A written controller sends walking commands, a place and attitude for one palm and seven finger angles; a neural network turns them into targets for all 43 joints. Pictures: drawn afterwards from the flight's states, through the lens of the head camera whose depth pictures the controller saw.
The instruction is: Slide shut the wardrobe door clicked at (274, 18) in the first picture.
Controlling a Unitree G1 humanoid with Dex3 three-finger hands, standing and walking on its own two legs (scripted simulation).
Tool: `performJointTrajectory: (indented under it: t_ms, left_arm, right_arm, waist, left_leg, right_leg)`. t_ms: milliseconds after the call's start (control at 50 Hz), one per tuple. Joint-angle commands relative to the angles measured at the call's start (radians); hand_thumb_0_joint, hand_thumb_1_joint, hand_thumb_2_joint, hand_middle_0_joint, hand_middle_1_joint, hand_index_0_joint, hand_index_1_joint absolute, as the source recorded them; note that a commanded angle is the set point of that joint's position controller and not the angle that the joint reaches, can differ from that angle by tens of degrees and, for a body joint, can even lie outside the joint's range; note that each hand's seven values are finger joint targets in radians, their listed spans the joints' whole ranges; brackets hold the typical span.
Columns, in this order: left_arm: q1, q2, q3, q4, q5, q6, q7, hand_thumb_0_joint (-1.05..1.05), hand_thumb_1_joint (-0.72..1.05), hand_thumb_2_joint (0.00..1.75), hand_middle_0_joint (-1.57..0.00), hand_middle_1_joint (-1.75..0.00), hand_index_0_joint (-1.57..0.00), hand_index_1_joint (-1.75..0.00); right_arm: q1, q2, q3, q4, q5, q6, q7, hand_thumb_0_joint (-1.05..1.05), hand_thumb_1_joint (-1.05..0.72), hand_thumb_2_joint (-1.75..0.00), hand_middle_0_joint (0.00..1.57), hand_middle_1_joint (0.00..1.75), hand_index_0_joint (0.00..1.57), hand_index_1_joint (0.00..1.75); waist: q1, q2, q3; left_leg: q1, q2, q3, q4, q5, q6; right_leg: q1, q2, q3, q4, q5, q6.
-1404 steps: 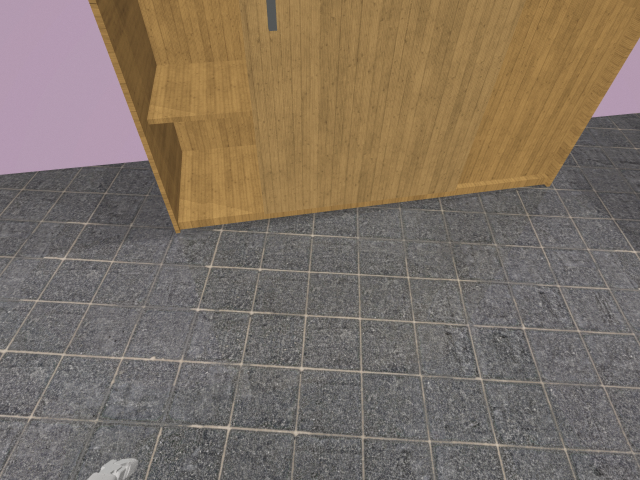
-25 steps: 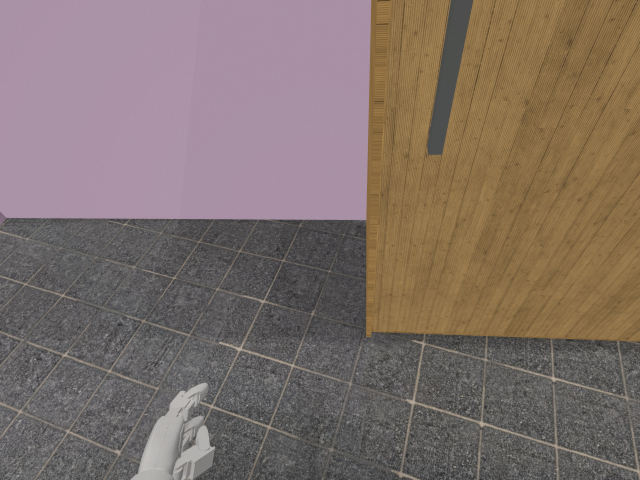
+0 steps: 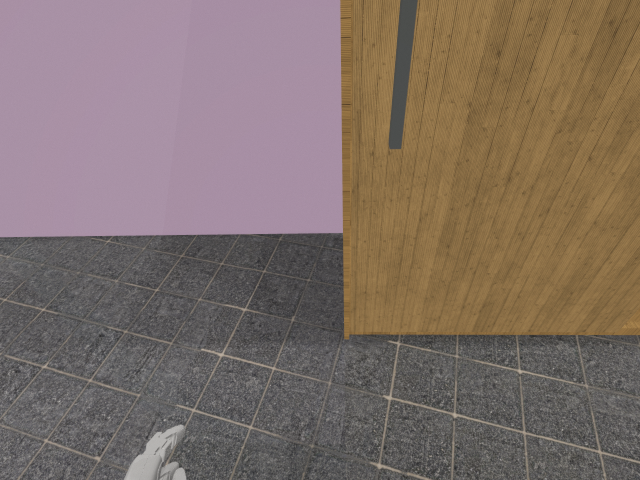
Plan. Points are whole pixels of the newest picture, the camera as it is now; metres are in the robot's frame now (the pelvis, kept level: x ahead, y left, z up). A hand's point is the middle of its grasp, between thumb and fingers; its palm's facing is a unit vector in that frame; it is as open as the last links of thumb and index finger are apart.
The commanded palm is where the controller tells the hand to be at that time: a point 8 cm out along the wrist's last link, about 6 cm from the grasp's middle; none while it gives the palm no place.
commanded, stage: stop stepping back and stand still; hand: right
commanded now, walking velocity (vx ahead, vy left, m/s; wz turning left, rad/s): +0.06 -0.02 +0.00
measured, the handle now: (400, 65) +0.74 -0.11 +0.21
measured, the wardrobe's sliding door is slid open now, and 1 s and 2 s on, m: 0.00 0.00 0.00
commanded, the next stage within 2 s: let the arm hang, fingers relaxed in 0.74 s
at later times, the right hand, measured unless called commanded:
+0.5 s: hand out of the picture +0.23 -0.33 +0.16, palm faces +0.45 +0.78 -0.44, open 7.4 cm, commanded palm +0.17 -0.36 +0.19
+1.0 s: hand (583, 449) +0.20 -0.31 -0.06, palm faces +0.12 +0.90 -0.41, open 7.4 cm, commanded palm none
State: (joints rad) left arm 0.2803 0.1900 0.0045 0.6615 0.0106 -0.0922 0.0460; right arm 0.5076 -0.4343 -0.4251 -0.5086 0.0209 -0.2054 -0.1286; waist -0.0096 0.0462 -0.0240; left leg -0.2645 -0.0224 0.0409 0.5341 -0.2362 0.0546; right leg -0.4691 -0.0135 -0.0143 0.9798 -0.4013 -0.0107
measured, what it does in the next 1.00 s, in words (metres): shifts its weight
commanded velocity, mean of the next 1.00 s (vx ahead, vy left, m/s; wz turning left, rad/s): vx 0.00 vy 0.00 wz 0.00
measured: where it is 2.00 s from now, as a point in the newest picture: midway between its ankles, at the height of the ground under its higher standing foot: outside the picture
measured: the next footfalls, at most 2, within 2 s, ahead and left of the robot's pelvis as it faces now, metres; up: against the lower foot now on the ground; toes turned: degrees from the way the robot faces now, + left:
none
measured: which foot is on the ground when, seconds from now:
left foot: down 0.00-1.00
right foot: down 0.00-1.00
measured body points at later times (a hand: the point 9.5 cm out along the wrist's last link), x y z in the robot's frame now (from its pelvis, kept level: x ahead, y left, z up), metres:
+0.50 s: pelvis +0.03 -0.06 +0.00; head +0.03 -0.08 +0.45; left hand +0.19 +0.17 -0.08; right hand +0.20 -0.37 +0.18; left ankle +0.03 +0.08 -0.73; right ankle +0.04 -0.13 -0.73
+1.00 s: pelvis +0.03 -0.05 +0.00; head +0.02 -0.04 +0.45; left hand +0.19 +0.20 -0.11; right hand +0.19 -0.35 -0.03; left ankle +0.03 +0.08 -0.73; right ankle +0.04 -0.13 -0.73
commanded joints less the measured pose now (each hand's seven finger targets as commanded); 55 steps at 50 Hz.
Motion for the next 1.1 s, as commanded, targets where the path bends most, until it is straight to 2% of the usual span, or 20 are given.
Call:
performJointTrajectory:
  t_ms: [0,40,80,120,200,220,260,300,340,400,420,480,600,800,820,840,880,940,1020,1080]
  left_arm:
    - [-0.136,0.129,0.053,-0.164,-0.011,-0.057,0.037,0.00,0.90,0.90,-0.20,-0.30,-0.20,-0.30]
    - [-0.125,0.130,0.039,-0.146,0.000,-0.074,0.051,0.00,0.90,0.90,-0.20,-0.30,-0.20,-0.30]
    - [-0.139,0.163,0.042,-0.170,-0.004,-0.088,0.050,0.00,0.90,0.90,-0.20,-0.30,-0.20,-0.30]
    - [-0.153,0.128,0.035,-0.152,-0.001,-0.097,0.038,0.00,0.90,0.90,-0.20,-0.30,-0.20,-0.30]
    - [-0.161,0.127,0.023,-0.163,-0.006,-0.094,0.004,0.00,0.90,0.90,-0.20,-0.30,-0.20,-0.30]
    - [-0.166,0.127,0.029,-0.176,-0.006,-0.085,0.000,0.00,0.90,0.90,-0.20,-0.30,-0.20,-0.30]
    - [-0.153,0.126,0.037,-0.191,-0.001,-0.072,-0.003,0.00,0.90,0.90,-0.20,-0.30,-0.20,-0.30]
    - [-0.131,0.119,0.045,-0.160,-0.014,-0.058,0.001,0.00,0.90,0.90,-0.20,-0.30,-0.20,-0.30]
    - [-0.149,0.120,0.035,-0.161,-0.017,-0.058,0.009,0.00,0.90,0.90,-0.20,-0.30,-0.20,-0.30]
    - [-0.187,0.131,0.029,-0.179,-0.013,-0.065,0.026,0.00,0.90,0.90,-0.20,-0.30,-0.20,-0.30]
    - [-0.181,0.121,0.027,-0.180,-0.010,-0.069,0.029,0.00,0.90,0.90,-0.20,-0.30,-0.20,-0.30]
    - [-0.164,0.123,0.028,-0.178,-0.008,-0.076,0.022,0.00,0.90,0.90,-0.20,-0.30,-0.20,-0.30]
    - [-0.163,0.139,0.044,-0.207,-0.016,-0.063,0.012,0.00,0.90,0.90,-0.20,-0.30,-0.20,-0.30]
    - [-0.189,0.137,0.047,-0.228,-0.024,-0.038,0.030,0.00,0.90,0.90,-0.20,-0.30,-0.20,-0.30]
    - [-0.199,0.324,0.089,0.034,-0.024,-0.086,-0.052,0.00,0.90,0.90,-0.20,-0.30,-0.20,-0.30]
    - [-0.129,0.252,0.089,0.025,-0.029,-0.021,-0.059,0.00,0.90,0.90,-0.20,-0.30,-0.20,-0.30]
    - [-0.119,0.218,0.059,0.022,-0.012,0.019,-0.057,0.00,0.90,0.90,-0.20,-0.30,-0.20,-0.30]
    - [-0.114,0.226,0.050,0.053,0.008,0.051,-0.051,0.00,0.90,0.90,-0.20,-0.30,-0.20,-0.30]
    - [-0.134,0.190,0.021,0.135,0.023,0.084,-0.047,0.00,0.90,0.90,-0.20,-0.30,-0.20,-0.30]
    - [-0.113,0.165,0.009,0.206,0.019,0.088,-0.038,0.00,0.90,0.90,-0.20,-0.30,-0.20,-0.30]
  right_arm:
    - [-0.096,-0.114,-0.074,-0.104,0.010,-0.030,-0.024,0.00,-0.90,-0.90,0.20,0.30,0.20,0.30]
    - [-0.134,-0.132,-0.074,-0.150,0.001,-0.042,-0.037,0.00,-0.90,-0.90,0.20,0.30,0.20,0.30]
    - [-0.190,-0.127,-0.061,-0.234,-0.003,-0.063,-0.041,0.00,-0.90,-0.90,0.20,0.30,0.20,0.30]
    - [-0.185,-0.176,-0.106,-0.225,-0.012,-0.067,-0.038,0.00,-0.90,-0.90,0.20,0.30,0.20,0.30]
    - [-0.035,-0.178,-0.136,-0.228,-0.021,-0.062,-0.033,0.00,-0.90,-0.90,0.20,0.30,0.20,0.30]
    - [-0.022,-0.164,-0.126,-0.225,-0.018,-0.065,-0.027,0.00,-0.90,-0.90,0.20,0.30,0.20,0.30]
    - [-0.031,-0.182,-0.151,-0.203,0.004,-0.068,-0.021,0.00,-0.90,-0.90,0.20,0.30,0.20,0.30]
    - [-0.022,-0.134,-0.116,-0.131,0.014,-0.045,-0.021,0.00,-0.90,-0.90,0.20,0.30,0.20,0.30]
    - [-0.054,-0.137,-0.111,-0.136,0.010,-0.048,-0.023,0.00,-0.90,-0.90,0.20,0.30,0.20,0.30]
    - [-0.104,-0.136,-0.097,-0.176,-0.004,-0.066,-0.022,0.00,-0.90,-0.90,0.20,0.30,0.20,0.30]
    - [-0.107,-0.143,-0.101,-0.180,-0.010,-0.072,-0.023,0.00,-0.90,-0.90,0.20,0.30,0.20,0.30]
    - [-0.084,-0.138,-0.090,-0.196,-0.017,-0.072,-0.025,0.00,-0.90,-0.90,0.20,0.30,0.20,0.30]
    - [0.015,-0.145,-0.115,-0.194,0.002,-0.068,-0.019,0.00,-0.90,-0.90,0.20,0.30,0.20,0.30]
    - [0.027,-0.157,-0.131,-0.179,0.020,-0.058,-0.021,0.00,-0.90,-0.90,0.20,0.30,0.20,0.30]
    - [-0.029,0.015,0.308,0.639,-0.060,0.086,0.125,0.00,-0.90,-0.90,0.20,0.30,0.20,0.30]
    - [-0.029,0.032,0.281,0.674,-0.049,0.162,0.130,0.00,-0.90,-0.90,0.20,0.30,0.20,0.30]
    - [-0.107,0.048,0.311,0.756,-0.051,0.184,0.129,0.00,-0.90,-0.90,0.20,0.30,0.20,0.30]
    - [-0.221,0.020,0.339,0.933,-0.052,0.192,0.127,0.00,-0.90,-0.90,0.20,0.30,0.20,0.30]
    - [-0.285,0.044,0.379,1.191,-0.041,0.211,0.119,0.00,-0.90,-0.90,0.20,0.30,0.20,0.30]
    - [-0.265,0.062,0.393,1.344,-0.034,0.206,0.117,0.00,-0.90,-0.90,0.20,0.30,0.20,0.30]
  waist:
    - [0.028,0.084,0.059]
    - [0.032,-0.021,0.001]
    - [0.021,-0.337,0.006]
    - [0.018,-0.297,0.005]
    - [-0.017,-0.203,0.003]
    - [-0.010,-0.133,0.006]
    - [0.019,0.012,0.005]
    - [0.021,0.088,0.017]
    - [0.024,0.027,0.006]
    - [0.004,-0.246,-0.025]
    - [-0.002,-0.258,-0.021]
    - [-0.007,-0.193,-0.034]
    - [-0.001,-0.122,-0.123]
    - [-0.002,-0.111,-0.086]
    - [0.051,-0.101,-0.042]
    - [0.040,-0.079,-0.127]
    - [0.031,0.013,-0.093]
    - [0.034,0.178,-0.028]
    - [0.016,-0.077,0.057]
    - [0.009,-0.135,0.041]
  left_leg:
    - [-0.218,0.278,-0.267,-0.303,-0.466,0.117]
    - [-0.184,0.196,-0.154,-0.136,-0.349,0.070]
    - [-0.221,0.037,-0.024,0.188,-0.214,-0.036]
    - [-0.165,0.023,-0.039,0.361,-0.265,-0.056]
    - [0.136,0.034,-0.010,-0.004,-0.079,-0.053]
    - [0.172,0.056,-0.063,-0.106,-0.050,-0.034]
    - [0.038,0.221,-0.345,-0.258,-0.170,0.059]
    - [-0.076,0.241,-0.366,-0.289,-0.263,0.074]
    - [-0.068,0.186,-0.234,-0.202,-0.105,0.034]
    - [0.011,0.042,-0.047,0.022,0.020,-0.051]
    - [0.025,0.025,-0.026,0.064,0.008,-0.061]
    - [0.047,0.034,-0.021,-0.012,-0.026,-0.058]
    - [0.178,0.065,-0.060,-0.053,0.320,-0.038]
    - [0.137,0.077,-0.089,-0.106,0.226,-0.043]
    - [0.005,0.171,-0.058,0.033,0.410,-0.027]
    - [-0.004,0.167,-0.102,-0.012,0.273,-0.025]
    - [-0.044,0.153,-0.081,-0.032,0.055,-0.025]
    - [-0.025,0.163,-0.117,-0.074,0.117,-0.003]
    - [0.011,0.119,-0.110,-0.099,0.023,-0.022]
    - [0.063,0.110,-0.118,-0.142,0.002,-0.019]
  right_leg:
    - [0.143,-0.075,-0.007,-0.195,0.002,-0.015]
    - [0.324,-0.024,-0.071,-0.463,0.063,-0.023]
    - [0.329,-0.229,0.288,-0.695,-0.029,-0.113]
    - [0.213,-0.294,0.415,-0.789,-0.033,-0.155]
    - [0.052,-0.180,0.141,-0.619,0.082,-0.090]
    - [0.018,-0.112,0.072,-0.546,0.040,-0.054]
    - [0.070,-0.014,0.005,-0.363,0.031,-0.010]
    - [0.165,-0.016,0.007,-0.304,0.065,-0.005]
    - [0.246,-0.034,0.023,-0.451,0.148,-0.015]
    - [0.261,-0.152,0.200,-0.692,0.229,-0.033]
    - [0.256,-0.181,0.240,-0.730,0.261,-0.030]
    - [0.303,-0.177,0.183,-0.685,0.431,-0.035]
    - [0.294,-0.088,0.080,-0.572,0.577,0.021]
    - [0.261,-0.081,0.074,-0.602,0.386,-0.003]
    - [0.214,-0.101,0.083,-0.402,0.554,-0.031]
    - [0.253,-0.106,0.069,-0.421,0.488,-0.016]
    - [0.177,-0.104,0.120,-0.452,0.266,-0.047]
    - [0.161,-0.068,0.117,-0.458,0.280,-0.053]
    - [0.148,-0.072,0.137,-0.594,0.259,-0.052]
    - [0.168,-0.065,0.127,-0.640,0.188,-0.045]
